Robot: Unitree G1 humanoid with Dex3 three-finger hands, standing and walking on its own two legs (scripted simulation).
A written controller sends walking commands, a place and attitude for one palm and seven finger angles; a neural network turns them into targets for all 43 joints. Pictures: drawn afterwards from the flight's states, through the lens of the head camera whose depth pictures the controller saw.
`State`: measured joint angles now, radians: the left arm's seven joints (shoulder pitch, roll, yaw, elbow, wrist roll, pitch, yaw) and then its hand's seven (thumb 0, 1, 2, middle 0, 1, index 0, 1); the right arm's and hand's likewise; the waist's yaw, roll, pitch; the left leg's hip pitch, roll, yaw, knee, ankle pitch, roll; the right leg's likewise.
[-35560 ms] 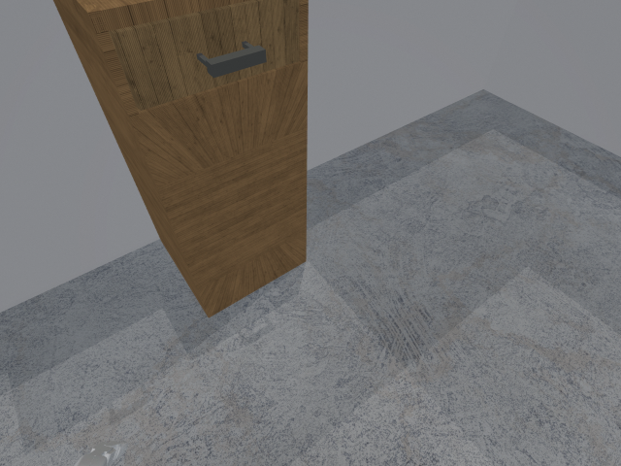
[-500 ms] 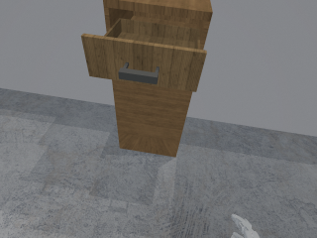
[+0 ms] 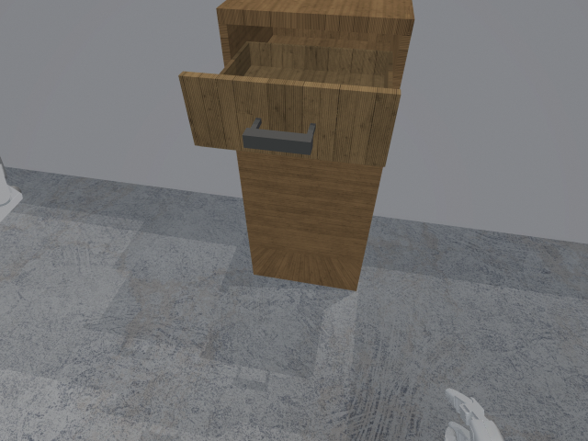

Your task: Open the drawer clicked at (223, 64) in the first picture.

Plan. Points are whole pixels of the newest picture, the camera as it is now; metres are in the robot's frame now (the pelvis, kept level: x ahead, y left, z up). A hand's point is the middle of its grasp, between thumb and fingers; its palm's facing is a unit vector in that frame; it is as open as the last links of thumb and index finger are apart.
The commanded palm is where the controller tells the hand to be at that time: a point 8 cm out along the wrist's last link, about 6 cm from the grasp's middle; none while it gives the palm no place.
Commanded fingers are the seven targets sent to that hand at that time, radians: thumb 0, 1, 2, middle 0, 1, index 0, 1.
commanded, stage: let the arm hang, fingers relaxed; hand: left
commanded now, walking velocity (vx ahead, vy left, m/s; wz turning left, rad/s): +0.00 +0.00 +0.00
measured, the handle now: (281, 133) +0.58 +0.06 +0.14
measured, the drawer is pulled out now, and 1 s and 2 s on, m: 0.28 0.28 0.28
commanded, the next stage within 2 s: look to check the result in 1.04 s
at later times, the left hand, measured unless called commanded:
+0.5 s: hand out of the picture -0.11 +0.18 -0.16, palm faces +0.05 -0.97 -0.23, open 7.1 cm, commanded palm none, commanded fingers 0.00 0.90 0.90 -0.20 -0.30 -0.20 -0.30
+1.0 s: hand out of the picture +0.04 +0.15 -0.13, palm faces +0.00 -0.94 -0.33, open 7.3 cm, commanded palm none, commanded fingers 0.00 0.90 0.90 -0.20 -0.30 -0.20 -0.30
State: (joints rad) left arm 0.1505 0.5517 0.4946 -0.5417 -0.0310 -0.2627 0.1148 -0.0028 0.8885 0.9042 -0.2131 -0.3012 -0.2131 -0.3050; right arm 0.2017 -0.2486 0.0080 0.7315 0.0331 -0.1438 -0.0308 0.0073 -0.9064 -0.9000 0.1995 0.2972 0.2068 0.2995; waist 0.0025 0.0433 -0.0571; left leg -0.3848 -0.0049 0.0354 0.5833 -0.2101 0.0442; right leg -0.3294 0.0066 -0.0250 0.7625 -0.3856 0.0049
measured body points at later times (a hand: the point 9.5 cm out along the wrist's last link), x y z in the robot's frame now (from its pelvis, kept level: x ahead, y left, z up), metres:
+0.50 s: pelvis -0.05 -0.03 +0.01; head +0.00 -0.01 +0.45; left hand -0.11 +0.23 -0.15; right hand -0.10 -0.28 -0.14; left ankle -0.03 +0.05 -0.73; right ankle -0.03 -0.16 -0.71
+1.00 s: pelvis -0.06 -0.08 +0.02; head -0.05 -0.10 +0.46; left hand +0.04 +0.20 -0.10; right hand +0.02 -0.37 -0.13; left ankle -0.03 +0.05 -0.73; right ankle -0.05 -0.18 -0.73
